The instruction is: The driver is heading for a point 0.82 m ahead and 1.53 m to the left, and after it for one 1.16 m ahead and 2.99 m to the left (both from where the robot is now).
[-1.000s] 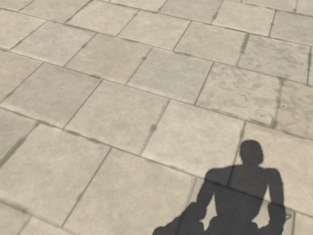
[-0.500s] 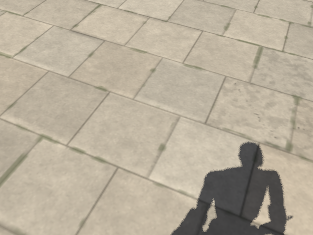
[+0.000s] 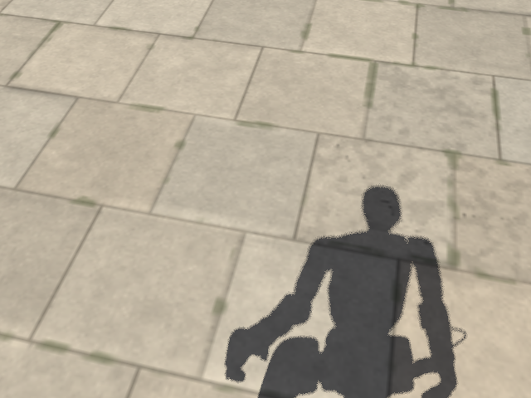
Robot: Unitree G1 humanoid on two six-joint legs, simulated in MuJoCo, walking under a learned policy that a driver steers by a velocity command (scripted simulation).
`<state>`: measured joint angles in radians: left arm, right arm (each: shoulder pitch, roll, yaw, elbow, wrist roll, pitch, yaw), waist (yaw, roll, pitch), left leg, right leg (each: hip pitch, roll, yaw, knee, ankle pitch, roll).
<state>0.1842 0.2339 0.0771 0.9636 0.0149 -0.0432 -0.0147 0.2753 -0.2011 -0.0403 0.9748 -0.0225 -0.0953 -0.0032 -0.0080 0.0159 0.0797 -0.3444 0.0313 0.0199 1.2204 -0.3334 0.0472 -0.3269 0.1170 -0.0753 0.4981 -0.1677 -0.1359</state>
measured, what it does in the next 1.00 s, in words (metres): walks ahead, turning left: left foot, then right foot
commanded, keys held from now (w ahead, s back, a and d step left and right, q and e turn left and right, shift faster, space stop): q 1.00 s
